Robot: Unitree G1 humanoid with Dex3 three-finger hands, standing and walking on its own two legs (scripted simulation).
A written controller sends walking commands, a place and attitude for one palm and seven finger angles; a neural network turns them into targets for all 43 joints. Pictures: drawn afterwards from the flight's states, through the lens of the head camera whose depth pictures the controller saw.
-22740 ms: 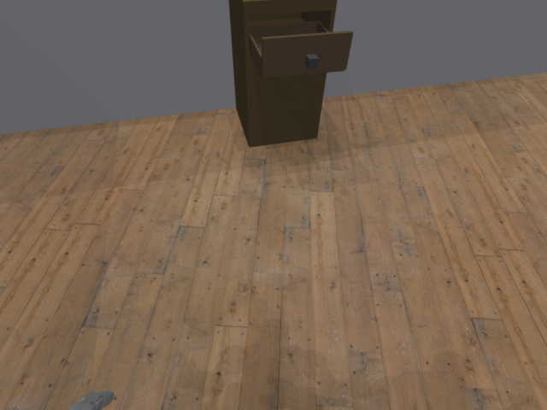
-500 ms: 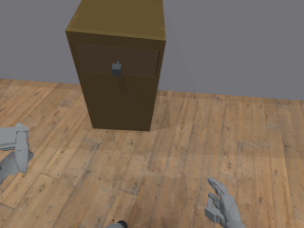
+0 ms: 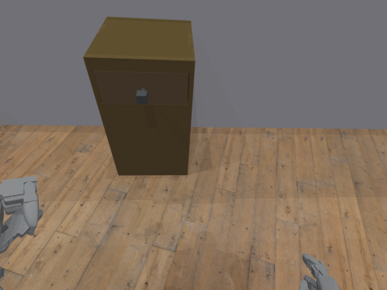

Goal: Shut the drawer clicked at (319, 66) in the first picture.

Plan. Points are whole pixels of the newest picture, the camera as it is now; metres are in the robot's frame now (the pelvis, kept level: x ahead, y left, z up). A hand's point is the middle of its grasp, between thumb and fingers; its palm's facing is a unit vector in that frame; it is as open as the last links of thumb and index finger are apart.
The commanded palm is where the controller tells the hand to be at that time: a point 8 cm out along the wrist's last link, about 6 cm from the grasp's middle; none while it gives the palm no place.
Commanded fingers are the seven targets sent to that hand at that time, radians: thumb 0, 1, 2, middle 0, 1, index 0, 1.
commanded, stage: stop stepping back and stand still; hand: left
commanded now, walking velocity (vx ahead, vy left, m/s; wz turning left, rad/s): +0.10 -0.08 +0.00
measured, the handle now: (142, 94) +0.88 +0.24 -0.12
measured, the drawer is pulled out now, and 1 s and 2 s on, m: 0.00 0.00 0.00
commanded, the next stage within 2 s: let the arm hang, fingers relaxed in 0.44 s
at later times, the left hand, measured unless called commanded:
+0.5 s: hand (21, 214) +0.18 +0.25 +0.17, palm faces +0.33 -0.83 -0.45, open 3.3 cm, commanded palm +0.12 +0.30 +0.18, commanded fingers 0.00 0.90 0.90 -1.40 -1.60 -1.40 -1.60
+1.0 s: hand out of the picture -0.04 +0.23 -0.17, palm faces +0.03 -0.98 -0.20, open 4.1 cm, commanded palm none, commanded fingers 0.00 0.90 0.90 -0.44 -0.56 -0.44 -0.56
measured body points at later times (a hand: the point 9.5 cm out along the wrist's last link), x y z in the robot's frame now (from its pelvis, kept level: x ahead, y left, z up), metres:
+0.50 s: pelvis -0.01 +0.02 +0.00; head +0.01 +0.04 +0.45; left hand +0.16 +0.29 +0.20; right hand +0.15 -0.20 -0.08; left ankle +0.01 +0.10 -0.73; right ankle -0.01 -0.10 -0.73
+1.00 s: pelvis -0.02 +0.03 +0.01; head +0.00 +0.06 +0.46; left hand -0.04 +0.28 -0.15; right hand +0.01 -0.22 -0.13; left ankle +0.01 +0.10 -0.73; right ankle -0.01 -0.10 -0.73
